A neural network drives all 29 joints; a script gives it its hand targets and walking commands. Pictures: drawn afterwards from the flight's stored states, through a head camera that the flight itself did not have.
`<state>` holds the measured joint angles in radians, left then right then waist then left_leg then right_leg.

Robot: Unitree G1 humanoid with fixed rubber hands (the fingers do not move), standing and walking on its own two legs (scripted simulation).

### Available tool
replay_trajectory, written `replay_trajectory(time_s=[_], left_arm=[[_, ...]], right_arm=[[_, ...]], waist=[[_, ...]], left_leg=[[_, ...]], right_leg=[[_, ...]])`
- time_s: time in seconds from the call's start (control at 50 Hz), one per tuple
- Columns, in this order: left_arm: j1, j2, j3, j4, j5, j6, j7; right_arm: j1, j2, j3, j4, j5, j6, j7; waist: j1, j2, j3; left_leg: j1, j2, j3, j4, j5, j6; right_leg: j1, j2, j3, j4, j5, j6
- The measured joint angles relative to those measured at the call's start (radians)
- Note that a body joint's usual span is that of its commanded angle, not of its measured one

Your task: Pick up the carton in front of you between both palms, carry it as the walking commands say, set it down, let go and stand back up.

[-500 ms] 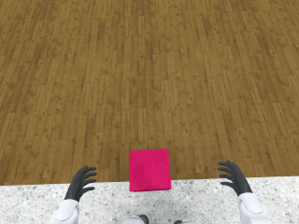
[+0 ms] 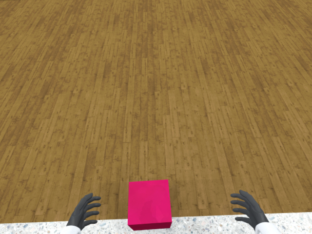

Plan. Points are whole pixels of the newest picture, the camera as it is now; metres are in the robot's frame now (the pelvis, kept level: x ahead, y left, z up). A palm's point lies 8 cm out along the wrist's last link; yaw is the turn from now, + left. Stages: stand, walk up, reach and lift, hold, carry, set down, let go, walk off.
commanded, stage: let go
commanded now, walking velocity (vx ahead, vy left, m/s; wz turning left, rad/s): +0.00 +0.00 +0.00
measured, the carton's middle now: (150, 205) +0.36 +0.07 -0.64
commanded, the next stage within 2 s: stand in 0.06 s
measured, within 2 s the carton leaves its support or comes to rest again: neither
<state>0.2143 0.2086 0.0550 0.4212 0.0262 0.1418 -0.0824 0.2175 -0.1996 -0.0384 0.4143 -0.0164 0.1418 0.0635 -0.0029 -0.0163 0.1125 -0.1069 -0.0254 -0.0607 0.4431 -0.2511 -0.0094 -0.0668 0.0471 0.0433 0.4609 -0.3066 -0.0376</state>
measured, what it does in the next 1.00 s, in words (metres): stands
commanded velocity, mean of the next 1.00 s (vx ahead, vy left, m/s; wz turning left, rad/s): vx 0.00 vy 0.00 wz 0.00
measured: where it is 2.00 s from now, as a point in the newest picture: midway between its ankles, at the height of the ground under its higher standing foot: outside the picture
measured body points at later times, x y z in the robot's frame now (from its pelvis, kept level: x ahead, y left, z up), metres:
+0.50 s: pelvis +0.00 +0.02 +0.00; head +0.00 +0.03 +0.45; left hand +0.13 +0.30 -0.11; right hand +0.13 -0.26 -0.10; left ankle +0.00 +0.13 -0.74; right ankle -0.03 -0.09 -0.74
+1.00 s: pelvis -0.01 +0.03 +0.00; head -0.02 +0.04 +0.45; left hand +0.08 +0.31 -0.12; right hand +0.09 -0.26 -0.11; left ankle +0.00 +0.13 -0.74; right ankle -0.03 -0.09 -0.74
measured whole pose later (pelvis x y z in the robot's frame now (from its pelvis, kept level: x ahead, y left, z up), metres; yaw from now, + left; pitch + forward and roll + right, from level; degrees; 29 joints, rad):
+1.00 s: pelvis -0.01 +0.03 +0.00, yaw +0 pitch -3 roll +0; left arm 0.24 0.31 0.04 0.85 0.01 -0.02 0.04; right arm 0.19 -0.29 -0.04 0.91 -0.01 -0.02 -0.04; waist 0.00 -0.01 0.03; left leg -0.17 -0.04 -0.04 0.44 -0.22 0.03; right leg -0.11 0.02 0.05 0.43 -0.27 0.00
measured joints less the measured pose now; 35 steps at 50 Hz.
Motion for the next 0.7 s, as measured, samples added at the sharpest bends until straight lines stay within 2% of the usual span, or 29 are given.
replay_trajectory(time_s=[0.06, 0.16, 0.26, 0.7], left_arm=[[0.000, 0.007, -0.006, -0.024, 0.012, 0.043, 0.023], [-0.012, 0.044, 0.011, 0.109, -0.022, -0.058, 0.068], [0.005, 0.071, 0.027, 0.195, -0.019, -0.114, 0.086], [0.026, 0.081, -0.003, 0.354, -0.009, -0.151, 0.116]], right_arm=[[0.007, 0.000, -0.003, 0.022, 0.005, -0.021, -0.018], [-0.013, -0.031, -0.011, 0.197, -0.005, -0.100, -0.067], [-0.012, -0.063, -0.032, 0.283, -0.007, -0.141, -0.088], [-0.021, -0.070, -0.011, 0.424, -0.005, -0.165, -0.102]], waist=[[0.001, 0.003, -0.008], [0.006, 0.002, -0.074], [0.003, -0.003, -0.096], [0.003, 0.003, -0.084]], left_leg=[[-0.009, -0.005, -0.003, 0.017, -0.008, 0.004], [-0.070, -0.004, 0.003, 0.071, -0.037, 0.009], [-0.085, -0.005, 0.009, 0.081, -0.045, 0.016], [-0.074, -0.018, 0.021, 0.046, -0.013, 0.035]], right_leg=[[-0.004, -0.004, -0.005, 0.010, -0.006, 0.003], [-0.057, -0.003, -0.004, 0.046, -0.026, 0.010], [-0.069, -0.005, 0.000, 0.045, -0.027, 0.017], [-0.056, -0.025, 0.005, 0.006, 0.005, 0.038]])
